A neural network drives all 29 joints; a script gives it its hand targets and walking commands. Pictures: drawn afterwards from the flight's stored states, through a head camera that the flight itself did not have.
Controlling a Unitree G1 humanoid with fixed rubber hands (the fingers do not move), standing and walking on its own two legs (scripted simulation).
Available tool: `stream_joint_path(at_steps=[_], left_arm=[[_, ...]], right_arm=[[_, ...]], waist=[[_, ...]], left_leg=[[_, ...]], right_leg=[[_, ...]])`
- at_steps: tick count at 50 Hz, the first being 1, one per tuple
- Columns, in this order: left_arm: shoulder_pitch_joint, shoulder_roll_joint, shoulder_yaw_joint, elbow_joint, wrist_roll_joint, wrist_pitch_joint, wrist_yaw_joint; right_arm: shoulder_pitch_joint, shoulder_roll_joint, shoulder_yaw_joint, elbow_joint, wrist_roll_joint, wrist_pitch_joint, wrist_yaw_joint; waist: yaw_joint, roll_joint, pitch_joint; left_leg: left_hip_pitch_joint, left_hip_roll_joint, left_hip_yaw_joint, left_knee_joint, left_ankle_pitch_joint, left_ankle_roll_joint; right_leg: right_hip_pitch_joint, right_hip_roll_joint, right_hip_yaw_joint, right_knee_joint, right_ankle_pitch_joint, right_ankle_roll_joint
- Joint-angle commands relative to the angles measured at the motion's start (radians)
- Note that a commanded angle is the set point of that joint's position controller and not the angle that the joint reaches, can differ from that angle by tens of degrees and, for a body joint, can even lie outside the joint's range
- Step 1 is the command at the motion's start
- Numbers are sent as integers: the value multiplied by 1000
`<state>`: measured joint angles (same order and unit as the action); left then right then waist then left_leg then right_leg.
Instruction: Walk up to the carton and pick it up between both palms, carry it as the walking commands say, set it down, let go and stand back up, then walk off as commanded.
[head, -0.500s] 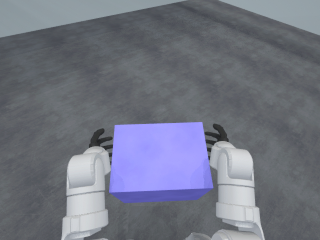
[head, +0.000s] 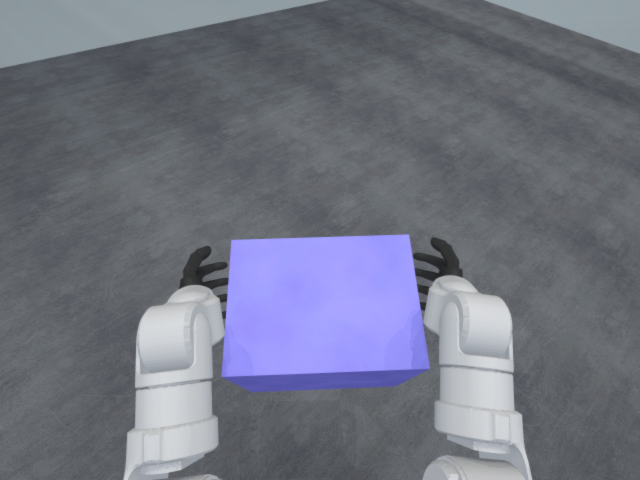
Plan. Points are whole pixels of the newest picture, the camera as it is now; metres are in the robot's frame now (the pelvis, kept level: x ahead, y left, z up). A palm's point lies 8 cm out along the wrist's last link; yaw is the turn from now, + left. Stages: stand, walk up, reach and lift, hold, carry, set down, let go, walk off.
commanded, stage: carry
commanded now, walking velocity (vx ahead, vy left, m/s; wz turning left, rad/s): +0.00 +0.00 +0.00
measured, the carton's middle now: (322, 321) +0.33 +0.00 -0.01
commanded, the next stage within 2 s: none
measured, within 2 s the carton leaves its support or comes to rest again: neither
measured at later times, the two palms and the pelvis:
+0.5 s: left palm (63, 343) +0.24 +0.28 +0.08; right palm (347, 324) +0.26 -0.02 +0.10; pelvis -0.07 +0.12 +0.02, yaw +1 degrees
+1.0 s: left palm out of the picture +0.18 +0.41 +0.06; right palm (220, 361) +0.23 +0.12 +0.07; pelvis -0.11 +0.22 +0.00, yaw +9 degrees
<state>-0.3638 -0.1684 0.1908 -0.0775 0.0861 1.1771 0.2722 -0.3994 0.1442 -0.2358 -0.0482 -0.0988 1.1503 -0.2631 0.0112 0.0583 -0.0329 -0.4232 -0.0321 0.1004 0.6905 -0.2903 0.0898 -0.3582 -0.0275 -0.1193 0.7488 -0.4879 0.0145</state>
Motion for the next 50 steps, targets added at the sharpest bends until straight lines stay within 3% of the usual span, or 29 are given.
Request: stream_joint_path(at_steps=[1, 3, 4, 5, 6, 7, 8, 9, 10, 12, 15, 16, 18, 21, 23, 26, 27, 28, 30, 32, 34, 35, 37, 38, 40, 42, 46, 47, 50], left_arm=[[-655, -1017, -731, -14, -409, -5, -417], [-741, -1018, -751, -36, -402, -15, -420], [-651, -975, -671, 42, -353, -38, -412], [-606, -969, -555, 189, -279, -80, -418], [-798, -1042, -738, -99, -438, -41, -427], [-690, -947, -675, 27, -379, -42, -434], [-587, -878, -575, 180, -298, -77, -456], [-727, -977, -772, -186, -478, -31, -460], [-830, -993, -749, -147, -470, -11, -455], [-705, -971, -666, -43, -403, -8, -443], [-755, -976, -697, -45, -408, -27, -427], [-750, -888, -536, 331, -267, -95, -443], [-837, -1019, -768, -146, -501, -62, -440], [-839, -1028, -768, -150, -502, -32, -420], [-804, -1024, -762, -140, -487, -17, -399], [-631, -1034, -741, -129, -416, -3, -397], [-627, -1027, -723, -96, -400, -7, -399], [-638, -1039, -691, -100, -414, -13, -406], [-673, -966, -719, -157, -438, 0, -416], [-795, -1006, -767, -184, -462, 23, -431], [-672, -967, -675, -62, -409, 35, -436], [-602, -935, -626, -18, -371, 46, -437], [-603, -908, -592, -20, -352, 27, -435], [-602, -919, -598, 16, -350, 33, -433], [-654, -972, -626, -17, -389, 17, -445], [-717, -977, -663, -40, -427, 10, -455], [-775, -1006, -697, -123, -465, 5, -438], [-683, -981, -668, -104, -439, 3, -439], [-672, -990, -688, -102, -434, -7, -433]], right_arm=[[-570, 929, 639, 2, 419, 41, 507], [-634, 946, 625, 48, 424, 30, 508], [-566, 884, 578, 112, 408, 9, 515], [-509, 864, 453, 253, 309, -21, 518], [-662, 986, 627, -51, 435, 3, 510], [-496, 933, 552, 129, 356, -14, 500], [-435, 892, 438, 294, 247, -62, 491], [-583, 987, 667, -101, 413, -27, 480], [-663, 1010, 683, -99, 428, -8, 482], [-586, 975, 657, -13, 427, 24, 495], [-563, 954, 630, 41, 408, 16, 497], [-562, 831, 425, 397, 232, -55, 507], [-694, 985, 698, -144, 450, -36, 486], [-704, 987, 692, -150, 462, -6, 476], [-664, 996, 673, -81, 464, 20, 477], [-562, 966, 672, -38, 422, 56, 485], [-572, 926, 677, -53, 417, 58, 486], [-578, 975, 683, -92, 440, 53, 491], [-537, 973, 675, -32, 438, 47, 490], [-607, 1003, 669, -59, 403, 53, 480], [-677, 958, 700, -83, 451, 57, 480], [-627, 960, 704, -34, 443, 76, 483], [-612, 954, 689, -18, 457, 70, 493], [-540, 961, 658, 51, 418, 65, 487], [-624, 976, 685, -35, 425, 56, 480], [-640, 964, 687, -74, 406, 35, 470], [-646, 1019, 720, -137, 439, 34, 445], [-623, 1007, 728, -146, 431, 32, 447], [-601, 986, 732, -107, 420, 39, 440]], waist=[[20, 194, -324], [69, 350, -332], [100, 50, -404], [35, -581, -531], [-22, -293, -438], [-25, -169, -348], [-24, -213, -305], [-39, -140, -259], [-53, -156, -268], [-41, 298, -297], [-17, 19, -278], [8, 71, -291], [-3, 101, -342], [3, 148, -492], [10, 237, -531], [52, 216, -481], [56, -172, -535], [20, -538, -569], [-24, -186, -348], [-30, -136, -278], [-47, -227, -337], [-45, -94, -338], [-17, 282, -339], [-12, 241, -333], [-12, -48, -319], [-5, 77, -355], [-4, 174, -477], [-2, 65, -521], [5, 177, -576]], left_leg=[[103, 202, -114, -614, 187, -551], [-16, 32, 120, -410, 732, -890], [172, -124, 242, 351, 783, -914], [212, 113, -238, 750, -225, -467], [148, 129, -321, 510, -269, -249], [100, 58, -189, 349, -246, -162], [42, 49, -160, 218, -278, -117], [119, 23, -73, 49, -262, -75], [224, 40, -99, -142, -188, -62], [272, 305, -537, -466, -10, -117], [117, 348, -438, -489, -334, -125], [79, 280, -369, -568, -337, -232], [192, 245, -309, -520, -99, -224], [441, 302, -332, -372, 444, -206], [474, 225, -218, -383, 750, -317], [195, 35, -1, -206, 1227, -756], [151, -25, -14, 329, 706, -717], [-21, 90, -234, 583, -315, -427], [-185, 85, -202, 501, -302, -204], [-107, 115, -138, 221, -178, -131], [82, 85, -65, -39, -48, -122], [172, 26, -38, -152, 29, -145], [324, 380, -715, -352, 573, -12], [367, 389, -665, -269, 716, 101], [254, 321, -551, -297, 288, 11], [157, 263, -418, -417, 51, -84], [309, 266, -463, -379, 331, -77], [333, 264, -453, -313, 508, -49], [245, 210, -413, -350, 745, -181]], right_leg=[[110, 80, -74, -17, -66, -21], [400, 97, -267, -285, -139, -75], [327, -104, -178, -539, 102, -192], [124, -361, 283, -346, 561, -238], [31, -321, 321, -363, 390, -210], [45, -302, 303, -433, 332, -170], [26, -253, 167, -391, 174, -110], [-82, -183, 86, -350, -67, -106], [-135, -127, 44, -214, -126, -94], [-282, 58, -16, 148, -157, 31], [-247, 9, 165, 300, 25, -15], [-173, 73, 131, 285, 63, -33], [-140, 65, 84, 199, 112, -35], [-166, 29, 75, 163, 63, 5], [-47, 61, -9, -8, 0, 7], [394, 61, -181, -479, 18, -31], [395, -197, 15, -550, 349, -122], [364, -429, 303, -329, 624, -206], [223, -457, 309, -346, 443, -177], [138, -383, 48, -318, 135, -70], [102, -260, -77, -45, 387, -28], [49, -203, -105, 68, 218, -1], [-337, 17, -27, 389, -306, 100], [-346, -54, 89, 505, -292, 73], [-295, -86, 77, 441, -87, 50], [-161, -64, 47, 297, 35, 13], [-99, -14, 67, 143, 19, 16], [-15, -7, 83, 42, 48, 20], [257, 37, 54, -221, -13, -29]])
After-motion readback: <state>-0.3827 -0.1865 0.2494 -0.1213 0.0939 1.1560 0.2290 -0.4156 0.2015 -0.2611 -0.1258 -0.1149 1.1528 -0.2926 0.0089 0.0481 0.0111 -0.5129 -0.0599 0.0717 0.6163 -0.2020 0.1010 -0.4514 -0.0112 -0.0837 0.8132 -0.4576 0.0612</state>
